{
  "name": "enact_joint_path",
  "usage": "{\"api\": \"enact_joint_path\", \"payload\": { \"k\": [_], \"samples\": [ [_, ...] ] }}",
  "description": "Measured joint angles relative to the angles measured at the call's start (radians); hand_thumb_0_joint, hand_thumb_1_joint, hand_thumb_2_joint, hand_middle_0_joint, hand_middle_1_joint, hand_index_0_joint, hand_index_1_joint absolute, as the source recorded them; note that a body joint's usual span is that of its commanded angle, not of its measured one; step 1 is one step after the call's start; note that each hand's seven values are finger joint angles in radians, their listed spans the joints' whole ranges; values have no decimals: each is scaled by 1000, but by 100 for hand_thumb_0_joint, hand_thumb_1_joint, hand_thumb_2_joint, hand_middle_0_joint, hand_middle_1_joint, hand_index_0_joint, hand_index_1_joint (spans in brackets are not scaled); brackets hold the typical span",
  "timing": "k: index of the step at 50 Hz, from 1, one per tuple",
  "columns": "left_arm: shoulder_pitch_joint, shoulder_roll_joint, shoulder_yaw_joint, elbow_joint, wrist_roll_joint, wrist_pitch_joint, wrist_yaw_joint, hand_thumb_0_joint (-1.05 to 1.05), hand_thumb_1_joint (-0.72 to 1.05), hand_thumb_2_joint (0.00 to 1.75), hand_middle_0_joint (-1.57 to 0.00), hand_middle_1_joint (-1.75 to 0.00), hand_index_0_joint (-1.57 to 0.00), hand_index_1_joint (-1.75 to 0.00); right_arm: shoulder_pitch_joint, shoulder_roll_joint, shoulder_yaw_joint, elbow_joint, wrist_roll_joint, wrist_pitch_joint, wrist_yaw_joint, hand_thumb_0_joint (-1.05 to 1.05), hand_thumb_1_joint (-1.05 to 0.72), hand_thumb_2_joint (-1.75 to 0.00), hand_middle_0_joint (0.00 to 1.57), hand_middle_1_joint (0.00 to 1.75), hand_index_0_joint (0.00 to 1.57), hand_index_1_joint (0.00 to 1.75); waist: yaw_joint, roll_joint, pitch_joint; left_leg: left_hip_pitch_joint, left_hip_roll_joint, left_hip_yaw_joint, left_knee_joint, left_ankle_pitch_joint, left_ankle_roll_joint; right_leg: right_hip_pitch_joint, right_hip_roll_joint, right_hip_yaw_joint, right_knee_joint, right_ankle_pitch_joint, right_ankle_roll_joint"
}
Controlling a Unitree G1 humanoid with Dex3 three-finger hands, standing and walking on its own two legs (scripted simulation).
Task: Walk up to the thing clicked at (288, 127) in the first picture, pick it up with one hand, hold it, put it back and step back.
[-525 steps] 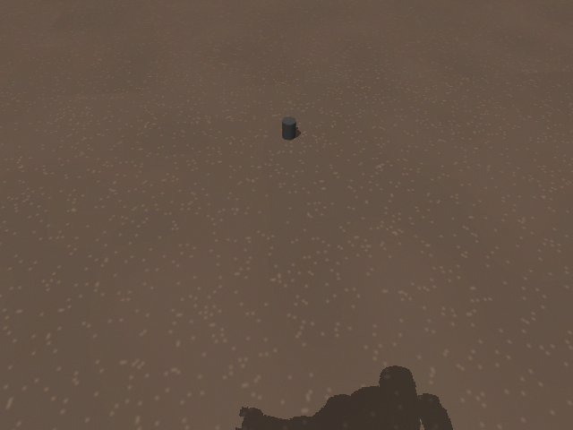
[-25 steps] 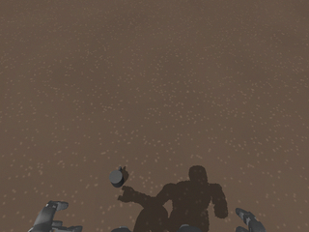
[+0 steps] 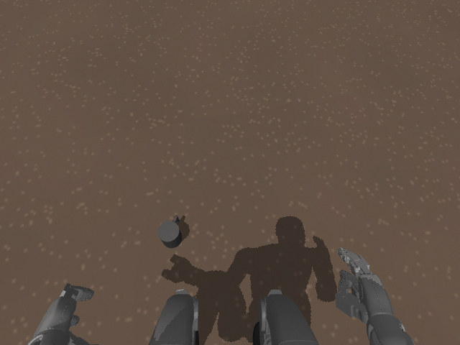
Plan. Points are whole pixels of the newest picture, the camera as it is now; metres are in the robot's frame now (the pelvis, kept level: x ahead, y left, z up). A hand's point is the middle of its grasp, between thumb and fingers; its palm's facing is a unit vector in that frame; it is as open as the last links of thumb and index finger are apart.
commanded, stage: rise first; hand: left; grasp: from above
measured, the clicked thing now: (172, 230) +0.47 +0.19 -0.61
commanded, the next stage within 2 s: none
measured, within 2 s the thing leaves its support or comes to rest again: neither
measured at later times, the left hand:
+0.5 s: hand (127, 270) +0.28 +0.27 -0.35, palm faces -0.48 -0.33 -0.81, open 14.0 cm
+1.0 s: hand (138, 251) +0.35 +0.26 -0.44, palm faces -0.48 -0.06 -0.87, open 14.1 cm
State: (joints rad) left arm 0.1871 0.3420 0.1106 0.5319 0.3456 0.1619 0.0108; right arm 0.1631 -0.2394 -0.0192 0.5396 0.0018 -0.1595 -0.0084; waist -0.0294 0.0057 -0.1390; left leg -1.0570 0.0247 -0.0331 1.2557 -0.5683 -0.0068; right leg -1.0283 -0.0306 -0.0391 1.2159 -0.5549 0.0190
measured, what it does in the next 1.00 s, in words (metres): lowers itself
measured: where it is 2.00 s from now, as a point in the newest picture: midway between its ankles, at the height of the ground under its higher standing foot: outside the picture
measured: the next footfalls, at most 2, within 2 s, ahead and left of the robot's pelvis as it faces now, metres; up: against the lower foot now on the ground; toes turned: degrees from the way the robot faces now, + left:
none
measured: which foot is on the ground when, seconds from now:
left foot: down 0.00-1.00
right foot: down 0.00-1.00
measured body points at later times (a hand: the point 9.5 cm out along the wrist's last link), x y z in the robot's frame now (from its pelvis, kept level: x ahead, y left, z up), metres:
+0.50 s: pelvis -0.07 -0.01 -0.21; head +0.13 -0.01 +0.19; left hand +0.30 +0.28 -0.30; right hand +0.06 -0.28 -0.35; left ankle +0.01 +0.12 -0.63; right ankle +0.01 -0.14 -0.63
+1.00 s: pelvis -0.08 +0.01 -0.28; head +0.13 +0.05 +0.11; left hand +0.37 +0.27 -0.39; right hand -0.02 -0.28 -0.39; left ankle +0.01 +0.12 -0.63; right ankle +0.01 -0.13 -0.63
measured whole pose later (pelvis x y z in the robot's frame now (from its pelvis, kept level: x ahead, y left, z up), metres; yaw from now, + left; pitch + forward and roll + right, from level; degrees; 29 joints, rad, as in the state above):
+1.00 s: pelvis -0.08 +0.01 -0.28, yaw -4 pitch +34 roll -7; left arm -0.78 0.63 0.05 1.24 1.17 -0.20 0.30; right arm 0.15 -0.27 -0.03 0.75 -0.06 -0.05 0.09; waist -0.16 0.01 -0.12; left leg -2.17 0.00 -0.09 2.23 -0.66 0.01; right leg -2.10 -0.03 -0.04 2.16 -0.65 0.03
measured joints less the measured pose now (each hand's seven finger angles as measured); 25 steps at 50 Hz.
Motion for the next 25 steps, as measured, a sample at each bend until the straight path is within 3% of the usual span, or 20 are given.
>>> {"api": "enact_joint_path", "payload": {
  "k": [6, 10, 17, 25],
  "samples": [
    [-136, 60, -4, 76, 126, -125, 16, -1, -54, 99, -9, -107, -8, -107, -45, -34, -16, 13, -5, -36, 14, 1, -89, -90, 21, 30, 20, 30, -9, -6, -35, -272, -5, -4, 238, -68, -6, -278, -6, 7, 251, -75, -1],
    [-228, 71, -14, 91, 219, -198, 54, -1, -54, 99, -9, -107, -8, -108, -75, -51, -30, 46, 1, -30, 24, 1, -89, -89, 21, 30, 20, 30, -11, 0, -48, -439, -6, -5, 386, -104, -9, -448, -6, 13, 404, -113, -4],
    [-450, 98, -5, 210, 364, -229, 120, -1, -53, 100, -8, -108, -7, -108, -101, -56, -46, 106, 2, 2, 43, 1, -88, -89, 21, 30, 20, 30, -4, 15, -32, -681, -4, -14, 582, -116, -15, -694, -1, 15, 603, -125, -14],
    [-674, 169, -14, 388, 493, -289, 126, -1, -53, 101, -8, -106, -8, -107, -67, -33, -47, 170, -18, 29, 58, 1, -89, -89, 21, 30, 20, 30, -13, 15, -3, -874, -2, -34, 746, -97, -21, -885, 7, 5, 759, -101, -20]
  ]
}}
